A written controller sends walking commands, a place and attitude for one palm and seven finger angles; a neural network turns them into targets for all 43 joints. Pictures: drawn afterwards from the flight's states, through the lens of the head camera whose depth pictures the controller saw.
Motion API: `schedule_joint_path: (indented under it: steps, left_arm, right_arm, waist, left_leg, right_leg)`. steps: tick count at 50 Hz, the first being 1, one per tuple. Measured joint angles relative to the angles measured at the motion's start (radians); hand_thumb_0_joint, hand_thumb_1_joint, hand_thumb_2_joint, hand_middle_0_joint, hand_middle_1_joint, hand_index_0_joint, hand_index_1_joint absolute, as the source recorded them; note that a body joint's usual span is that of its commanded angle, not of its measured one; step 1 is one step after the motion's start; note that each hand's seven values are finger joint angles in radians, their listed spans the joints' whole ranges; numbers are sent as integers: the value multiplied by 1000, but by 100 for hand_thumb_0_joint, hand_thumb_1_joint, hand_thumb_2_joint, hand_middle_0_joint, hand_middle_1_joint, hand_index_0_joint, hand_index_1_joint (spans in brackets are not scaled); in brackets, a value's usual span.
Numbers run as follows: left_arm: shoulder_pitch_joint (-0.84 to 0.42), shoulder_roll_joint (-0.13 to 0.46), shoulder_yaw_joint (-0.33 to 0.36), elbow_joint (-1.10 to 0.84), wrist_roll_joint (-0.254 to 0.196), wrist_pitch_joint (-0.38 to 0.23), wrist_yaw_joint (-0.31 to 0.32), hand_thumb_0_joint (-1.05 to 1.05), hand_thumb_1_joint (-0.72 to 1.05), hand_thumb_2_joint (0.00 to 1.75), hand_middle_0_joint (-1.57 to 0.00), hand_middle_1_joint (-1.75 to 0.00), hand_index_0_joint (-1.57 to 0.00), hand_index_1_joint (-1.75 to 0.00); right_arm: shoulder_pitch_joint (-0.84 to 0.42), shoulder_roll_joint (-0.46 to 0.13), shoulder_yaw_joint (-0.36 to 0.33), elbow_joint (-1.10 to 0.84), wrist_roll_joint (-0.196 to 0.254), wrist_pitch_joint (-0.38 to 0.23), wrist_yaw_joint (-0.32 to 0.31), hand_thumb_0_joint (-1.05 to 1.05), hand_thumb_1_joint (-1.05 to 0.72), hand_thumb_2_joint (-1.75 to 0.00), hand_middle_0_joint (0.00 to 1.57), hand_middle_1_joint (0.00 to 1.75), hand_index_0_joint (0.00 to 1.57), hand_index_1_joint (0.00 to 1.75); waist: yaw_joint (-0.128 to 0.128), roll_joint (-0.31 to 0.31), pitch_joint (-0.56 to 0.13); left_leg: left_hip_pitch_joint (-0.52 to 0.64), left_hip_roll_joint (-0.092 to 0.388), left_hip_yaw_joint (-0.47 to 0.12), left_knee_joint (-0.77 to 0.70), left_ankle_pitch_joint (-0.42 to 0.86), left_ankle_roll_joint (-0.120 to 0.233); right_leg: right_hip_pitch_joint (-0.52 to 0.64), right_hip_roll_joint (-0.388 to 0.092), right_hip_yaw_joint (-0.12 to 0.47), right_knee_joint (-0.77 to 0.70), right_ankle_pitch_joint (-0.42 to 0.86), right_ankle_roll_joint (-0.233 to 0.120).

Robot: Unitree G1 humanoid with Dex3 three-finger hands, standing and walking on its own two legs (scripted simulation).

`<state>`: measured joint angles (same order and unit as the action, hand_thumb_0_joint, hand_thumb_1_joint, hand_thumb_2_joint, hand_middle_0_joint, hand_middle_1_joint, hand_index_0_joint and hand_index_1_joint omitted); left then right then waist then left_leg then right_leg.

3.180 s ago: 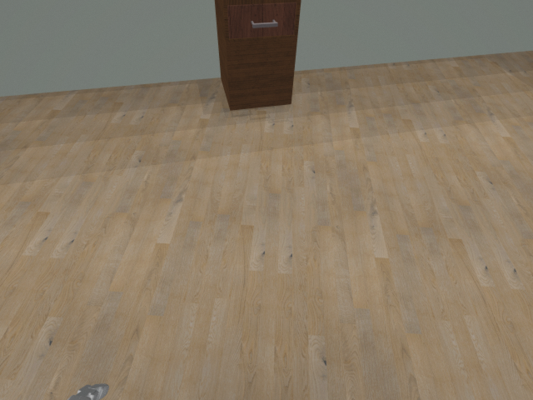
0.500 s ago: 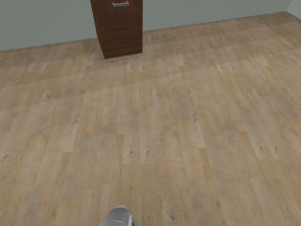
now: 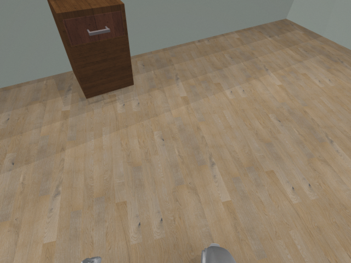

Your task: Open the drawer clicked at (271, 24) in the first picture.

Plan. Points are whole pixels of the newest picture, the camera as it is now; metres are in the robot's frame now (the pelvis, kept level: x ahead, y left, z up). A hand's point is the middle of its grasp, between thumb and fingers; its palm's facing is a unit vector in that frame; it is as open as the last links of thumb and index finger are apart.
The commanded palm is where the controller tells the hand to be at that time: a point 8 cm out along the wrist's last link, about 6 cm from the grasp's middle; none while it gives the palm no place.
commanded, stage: walk to a spot facing it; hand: left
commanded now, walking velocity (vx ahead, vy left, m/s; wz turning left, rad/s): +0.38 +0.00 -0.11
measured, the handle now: (98, 30) +1.54 +0.54 -0.21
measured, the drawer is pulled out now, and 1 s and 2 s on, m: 0.00 0.00 0.00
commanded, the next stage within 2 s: turn to face it in 1.98 s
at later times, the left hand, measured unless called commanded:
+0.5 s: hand (118, 224) +0.26 +0.16 -0.17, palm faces +0.02 -0.98 -0.22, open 7.2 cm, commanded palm none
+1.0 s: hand (124, 138) +0.56 +0.20 -0.16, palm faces -0.05 -0.98 -0.20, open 7.3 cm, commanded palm none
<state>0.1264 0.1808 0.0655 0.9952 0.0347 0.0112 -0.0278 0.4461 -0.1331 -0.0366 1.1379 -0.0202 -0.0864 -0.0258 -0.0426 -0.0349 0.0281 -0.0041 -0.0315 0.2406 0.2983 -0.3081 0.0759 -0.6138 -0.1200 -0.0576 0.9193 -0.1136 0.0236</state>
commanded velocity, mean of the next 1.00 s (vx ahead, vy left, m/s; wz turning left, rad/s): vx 0.38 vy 0.00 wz -0.08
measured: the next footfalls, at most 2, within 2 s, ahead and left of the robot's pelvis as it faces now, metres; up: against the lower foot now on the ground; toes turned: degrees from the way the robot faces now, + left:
right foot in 0.18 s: +0.23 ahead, -0.12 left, +0.00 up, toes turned -10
left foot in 0.62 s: +0.48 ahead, +0.11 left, +0.00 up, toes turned +9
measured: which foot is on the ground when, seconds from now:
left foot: down 0.00-0.18, up 0.20-0.60, down 0.62-1.00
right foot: up 0.00-0.16, down 0.18-0.64, up 0.66-1.00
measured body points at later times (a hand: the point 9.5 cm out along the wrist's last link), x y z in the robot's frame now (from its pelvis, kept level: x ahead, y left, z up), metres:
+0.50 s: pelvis +0.26 -0.03 +0.00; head +0.27 -0.03 +0.45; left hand +0.26 +0.21 -0.16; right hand +0.31 -0.27 -0.15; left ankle +0.34 +0.12 -0.69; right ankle +0.19 -0.12 -0.74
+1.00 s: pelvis +0.48 +0.01 +0.00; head +0.49 +0.01 +0.45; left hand +0.56 +0.25 -0.15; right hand +0.42 -0.21 -0.16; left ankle +0.44 +0.11 -0.74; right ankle +0.57 -0.14 -0.69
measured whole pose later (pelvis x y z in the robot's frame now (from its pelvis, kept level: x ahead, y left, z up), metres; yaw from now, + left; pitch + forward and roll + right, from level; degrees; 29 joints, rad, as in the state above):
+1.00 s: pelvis +0.48 +0.01 +0.00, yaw -5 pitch -1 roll +1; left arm 0.20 0.19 0.07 1.03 0.03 0.01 -0.02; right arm 0.37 -0.16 -0.05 1.11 -0.03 -0.06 -0.01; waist -0.01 -0.01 0.04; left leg -0.04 0.03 0.26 0.34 -0.27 0.02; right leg -0.55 -0.14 -0.09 0.85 -0.18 0.03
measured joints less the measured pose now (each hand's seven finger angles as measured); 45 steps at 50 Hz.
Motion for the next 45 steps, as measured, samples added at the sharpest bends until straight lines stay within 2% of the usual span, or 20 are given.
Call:
schedule_joint_path:
  steps: [5,8,10,11,13,14,16,20,23,27,31,32,34,36,37,40,45]
  left_arm:
    - [-41,-22,-15,7,-5,2,-3,0,91,90,-20,-29,-19,-30]
    - [-56,-38,-25,1,-5,-16,-2,0,91,90,-20,-29,-19,-30]
    - [-53,-47,-27,2,-3,-45,1,0,91,90,-20,-29,-19,-30]
    - [-47,-49,-27,1,-4,-61,4,0,91,90,-20,-29,-19,-30]
    - [-18,-49,-27,7,-14,-77,11,0,91,90,-20,-29,-20,-30]
    - [3,-48,-25,15,-17,-79,16,0,91,90,-20,-29,-20,-30]
    - [37,-34,6,14,-38,-98,41,-3,94,90,-21,-30,-20,-30]
    - [108,2,1,55,-18,-98,47,-4,96,90,-21,-30,-20,-30]
    - [163,2,-9,91,-13,-90,43,-3,95,90,-20,-29,-20,-30]
    - [223,-8,-21,118,-11,-83,35,-2,93,90,-20,-29,-19,-30]
    - [280,-16,-25,135,-11,-76,31,-1,92,90,-20,-29,-19,-30]
    - [292,-18,-25,143,-13,-71,30,0,92,90,-20,-29,-19,-30]
    - [287,-20,-25,156,-21,-51,24,0,91,90,-20,-29,-19,-30]
    - [272,-20,-23,159,-21,-39,21,0,91,90,-20,-29,-19,-30]
    - [260,-19,-21,156,-19,-36,17,0,91,90,-20,-29,-19,-30]
    - [210,-14,-13,126,-12,-29,12,1,91,90,-20,-29,-19,-30]
    - [134,-12,0,63,-3,-12,13,1,92,90,-20,-29,-19,-30]
  right_arm:
    - [66,27,11,27,-8,6,2,0,-92,-90,20,29,20,29]
    - [100,38,17,51,-7,16,3,0,-91,-90,20,29,20,29]
    - [110,48,18,73,0,29,8,0,-91,-90,20,29,20,29]
    - [102,54,18,78,6,38,11,0,-91,-90,20,29,20,29]
    - [75,59,16,73,13,48,15,1,-91,-90,20,30,21,29]
    - [55,57,11,66,14,52,16,1,-91,-90,20,30,21,29]
    - [4,45,1,37,9,58,15,1,-91,-90,20,30,20,29]
    - [-123,0,-18,-44,-3,62,18,1,-91,-90,20,29,20,29]
    - [-207,-38,-31,-90,-7,64,20,1,-94,-90,20,29,20,29]
    - [-284,-71,-31,-125,-4,57,42,1,-94,-90,20,29,20,29]
    - [-329,-76,-20,-143,-7,44,51,1,-93,-90,20,29,20,29]
    - [-337,-73,-18,-148,-10,33,49,1,-93,-90,20,29,20,29]
    - [-345,-62,-13,-157,-15,14,43,0,-93,-90,20,29,20,29]
    - [-329,-47,-5,-155,-12,8,36,0,-92,-90,20,29,20,29]
    - [-316,-38,-2,-150,-11,7,32,0,-92,-90,20,29,20,29]
    - [-261,-14,-6,-126,-4,2,13,0,-93,-90,20,29,20,29]
    - [-160,-32,-17,-73,-2,12,7,-1,-96,-90,20,30,21,30]
  waist:
    - [-41,17,32]
    - [-49,36,46]
    - [-36,47,55]
    - [-29,45,59]
    - [-14,31,58]
    - [-5,27,52]
    - [11,31,35]
    - [15,53,6]
    - [19,65,-7]
    - [48,59,-3]
    - [84,30,12]
    - [85,19,19]
    - [85,0,37]
    - [83,-5,38]
    - [79,-6,36]
    - [71,-4,31]
    - [57,6,7]
  left_leg:
    - [80,17,10,-6,-75,-30]
    - [105,49,15,56,-151,-58]
    - [59,93,9,249,-203,-69]
    - [-9,105,-26,436,-206,-73]
    - [-158,96,-108,788,-186,-64]
    - [-225,97,-131,897,-151,-61]
    - [-349,118,-165,980,-79,-61]
    - [-522,171,-181,884,12,-81]
    - [-575,194,-170,732,75,-97]
    - [-554,191,-142,498,124,-97]
    - [-460,146,-96,327,115,-73]
    - [-438,133,-87,314,165,-52]
    - [-425,121,-67,379,108,-26]
    - [-375,114,-49,367,52,-18]
    - [-344,110,-41,339,49,-24]
    - [-255,92,-23,240,62,-26]
    - [-136,66,-1,108,67,-27]
  right_leg:
    - [72,34,-55,-195,-58,-32]
    - [146,82,-96,-289,-111,-67]
    - [200,110,-115,-320,-75,-95]
    - [207,113,-119,-292,-100,-103]
    - [253,111,-119,-281,-159,-110]
    - [285,113,-118,-301,-173,-107]
    - [347,122,-122,-363,-171,-91]
    - [442,133,-119,-463,-173,-87]
    - [501,132,-111,-506,-191,-72]
    - [577,124,-107,-528,-240,-43]
    - [634,94,-101,-472,-334,-4]
    - [619,76,-94,-395,-369,-3]
    - [511,62,-40,-81,-393,-20]
    - [385,67,-4,188,-367,-35]
    - [329,62,-2,265,-333,-36]
    - [191,36,-3,322,-243,-27]
    - [62,-8,-6,180,-127,-4]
